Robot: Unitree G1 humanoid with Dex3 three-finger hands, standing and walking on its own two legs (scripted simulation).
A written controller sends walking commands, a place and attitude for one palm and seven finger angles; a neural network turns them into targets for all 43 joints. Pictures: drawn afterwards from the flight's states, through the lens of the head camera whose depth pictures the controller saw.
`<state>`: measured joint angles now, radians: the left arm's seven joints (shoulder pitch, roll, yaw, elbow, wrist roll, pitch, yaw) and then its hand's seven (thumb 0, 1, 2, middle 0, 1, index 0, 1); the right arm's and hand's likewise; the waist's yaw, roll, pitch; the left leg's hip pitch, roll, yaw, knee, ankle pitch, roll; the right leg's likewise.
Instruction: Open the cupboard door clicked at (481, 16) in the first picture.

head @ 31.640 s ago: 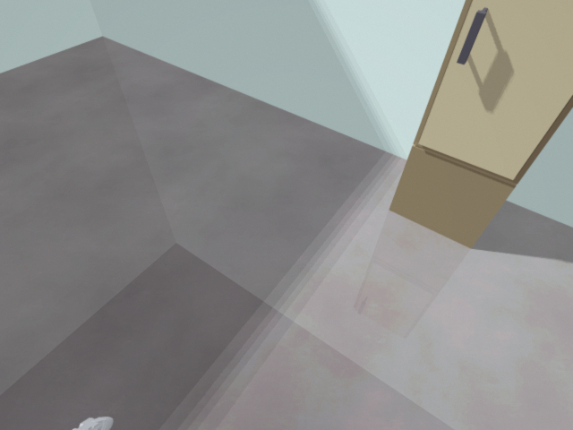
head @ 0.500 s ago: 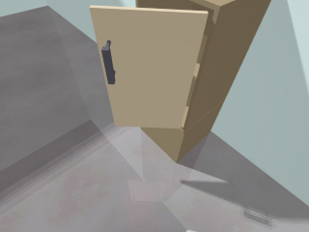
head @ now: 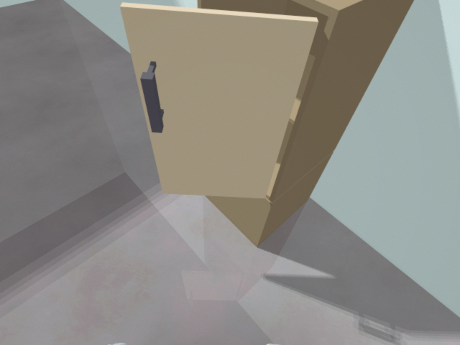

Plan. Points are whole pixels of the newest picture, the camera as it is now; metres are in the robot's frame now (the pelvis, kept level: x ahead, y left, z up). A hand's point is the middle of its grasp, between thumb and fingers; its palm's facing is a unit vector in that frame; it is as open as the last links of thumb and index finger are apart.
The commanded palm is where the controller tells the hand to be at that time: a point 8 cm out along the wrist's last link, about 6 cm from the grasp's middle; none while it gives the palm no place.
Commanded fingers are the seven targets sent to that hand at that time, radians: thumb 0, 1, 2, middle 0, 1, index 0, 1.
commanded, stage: come to a stop and stand still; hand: left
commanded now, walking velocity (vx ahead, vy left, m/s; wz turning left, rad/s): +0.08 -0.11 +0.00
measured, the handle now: (155, 98) +0.57 +0.20 +0.08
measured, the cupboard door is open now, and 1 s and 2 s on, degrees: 46 46 46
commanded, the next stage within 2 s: look again from close up in 0.42 s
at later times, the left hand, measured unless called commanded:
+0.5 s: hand out of the picture -0.01 +0.14 -0.17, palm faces +0.02 -0.99 -0.17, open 7.4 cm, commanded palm none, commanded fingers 0.00 0.90 0.90 -0.20 -0.30 -0.20 -0.30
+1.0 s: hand out of the picture +0.03 +0.16 -0.17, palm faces -0.02 -0.97 -0.23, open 7.3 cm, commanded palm none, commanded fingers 0.00 0.90 0.90 -0.20 -0.30 -0.20 -0.30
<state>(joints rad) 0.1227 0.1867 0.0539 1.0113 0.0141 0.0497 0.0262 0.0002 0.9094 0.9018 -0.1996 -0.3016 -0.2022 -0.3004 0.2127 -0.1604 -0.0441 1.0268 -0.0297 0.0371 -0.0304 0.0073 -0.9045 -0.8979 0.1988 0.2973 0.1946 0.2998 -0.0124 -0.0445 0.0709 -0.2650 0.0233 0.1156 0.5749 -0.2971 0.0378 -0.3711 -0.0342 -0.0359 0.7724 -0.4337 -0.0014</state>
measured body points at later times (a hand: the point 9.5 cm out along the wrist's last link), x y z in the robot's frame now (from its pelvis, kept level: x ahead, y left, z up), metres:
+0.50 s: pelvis -0.01 -0.02 +0.01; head +0.00 -0.02 +0.46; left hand -0.01 +0.19 -0.15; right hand +0.00 -0.25 -0.15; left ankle +0.00 +0.09 -0.73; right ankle -0.05 -0.14 -0.73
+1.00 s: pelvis +0.00 -0.03 +0.00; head +0.01 -0.03 +0.45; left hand +0.03 +0.21 -0.15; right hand +0.01 -0.25 -0.16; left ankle +0.00 +0.09 -0.73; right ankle -0.05 -0.14 -0.73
